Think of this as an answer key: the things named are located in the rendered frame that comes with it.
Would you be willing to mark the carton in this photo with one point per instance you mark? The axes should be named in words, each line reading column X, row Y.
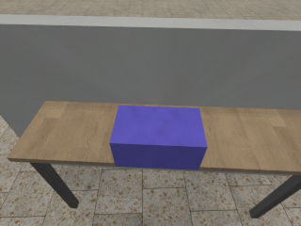
column 158, row 137

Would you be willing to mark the table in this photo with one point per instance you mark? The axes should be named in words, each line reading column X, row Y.
column 239, row 139

